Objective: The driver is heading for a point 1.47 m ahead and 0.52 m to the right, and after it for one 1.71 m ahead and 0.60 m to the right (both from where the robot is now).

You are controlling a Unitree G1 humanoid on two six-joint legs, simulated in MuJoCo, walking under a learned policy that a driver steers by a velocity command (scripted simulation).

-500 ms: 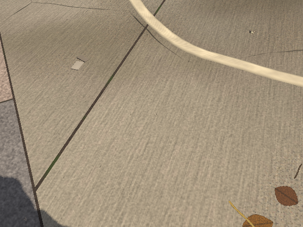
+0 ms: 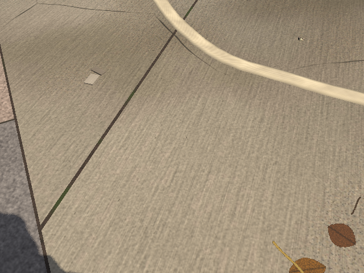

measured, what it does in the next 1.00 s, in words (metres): walks ahead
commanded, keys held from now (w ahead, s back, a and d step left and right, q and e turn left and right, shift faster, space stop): no key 0.56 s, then w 0.28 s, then w+e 0.16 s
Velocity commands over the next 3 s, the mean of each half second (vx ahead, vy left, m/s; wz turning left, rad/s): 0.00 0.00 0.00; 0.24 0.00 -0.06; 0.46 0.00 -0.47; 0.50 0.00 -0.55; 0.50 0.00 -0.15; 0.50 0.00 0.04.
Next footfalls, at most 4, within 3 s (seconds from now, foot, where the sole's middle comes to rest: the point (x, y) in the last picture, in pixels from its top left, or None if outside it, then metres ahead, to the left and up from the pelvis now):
1.32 right None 0.40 -0.04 -0.78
1.88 left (203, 209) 0.79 -0.05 -0.78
2.38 right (277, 197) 0.85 -0.37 -0.78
2.94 left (274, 136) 1.20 -0.42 -0.78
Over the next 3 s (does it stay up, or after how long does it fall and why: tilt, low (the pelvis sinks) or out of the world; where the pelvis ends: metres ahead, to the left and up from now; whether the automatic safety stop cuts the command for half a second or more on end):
stays up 1.06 -0.39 -0.02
